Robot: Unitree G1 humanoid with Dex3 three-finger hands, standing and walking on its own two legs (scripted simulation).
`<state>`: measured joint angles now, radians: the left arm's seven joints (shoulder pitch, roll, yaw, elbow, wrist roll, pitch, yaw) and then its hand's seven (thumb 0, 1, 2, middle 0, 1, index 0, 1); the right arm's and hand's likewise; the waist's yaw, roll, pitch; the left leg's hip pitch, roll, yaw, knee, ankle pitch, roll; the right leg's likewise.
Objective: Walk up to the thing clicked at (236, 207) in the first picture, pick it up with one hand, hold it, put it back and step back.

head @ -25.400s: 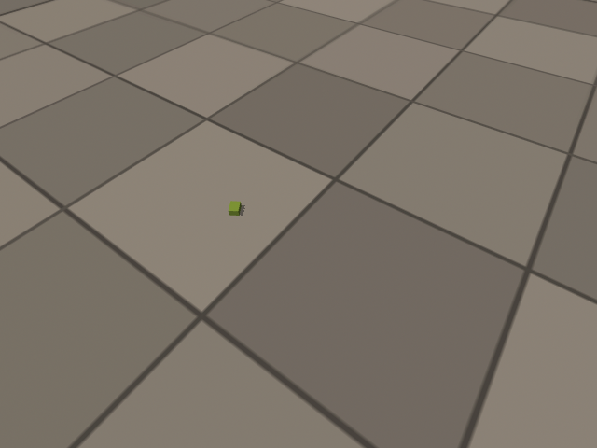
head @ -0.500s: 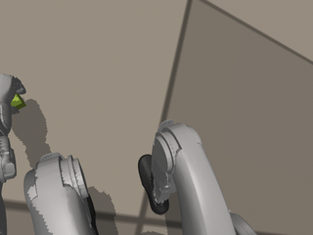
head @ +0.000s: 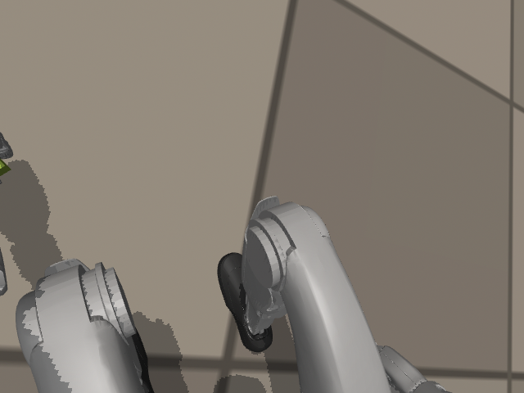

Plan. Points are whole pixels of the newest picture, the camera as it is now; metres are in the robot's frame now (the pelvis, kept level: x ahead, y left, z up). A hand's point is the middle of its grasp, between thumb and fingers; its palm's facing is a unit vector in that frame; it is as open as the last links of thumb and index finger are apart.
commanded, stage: open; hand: left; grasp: from above
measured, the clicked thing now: out of the picture +0.47 +0.29 -0.29
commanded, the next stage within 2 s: withdraw in 1.04 s
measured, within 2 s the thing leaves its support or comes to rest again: neither
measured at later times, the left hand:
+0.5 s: hand out of the picture +0.45 +0.28 -0.25, palm faces -0.45 -0.13 -0.88, open 8.8 cm
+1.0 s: hand out of the picture +0.45 +0.28 -0.25, palm faces -0.47 -0.15 -0.87, open 11.6 cm
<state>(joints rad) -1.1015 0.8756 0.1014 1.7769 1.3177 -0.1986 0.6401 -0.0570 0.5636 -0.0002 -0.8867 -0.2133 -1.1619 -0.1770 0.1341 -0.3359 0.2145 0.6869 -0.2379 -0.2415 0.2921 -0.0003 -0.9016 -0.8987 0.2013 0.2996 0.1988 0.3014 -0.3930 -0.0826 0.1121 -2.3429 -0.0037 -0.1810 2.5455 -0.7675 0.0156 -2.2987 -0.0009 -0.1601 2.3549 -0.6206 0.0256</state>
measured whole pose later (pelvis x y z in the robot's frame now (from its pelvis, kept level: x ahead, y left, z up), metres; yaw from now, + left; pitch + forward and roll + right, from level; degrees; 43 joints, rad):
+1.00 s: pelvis +0.00 +0.00 +0.00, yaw -1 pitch +30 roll -14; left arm -1.09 0.94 0.12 1.77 1.32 -0.21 0.62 0.00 -0.10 0.63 -0.39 -0.73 -0.42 -0.70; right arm 0.14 -0.35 0.24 0.68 -0.25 -0.25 0.31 0.00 -0.90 -0.90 0.20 0.30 0.20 0.30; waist -0.41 -0.11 0.13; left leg -2.34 0.00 -0.21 2.55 -0.76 0.02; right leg -2.28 0.01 -0.18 2.34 -0.60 0.03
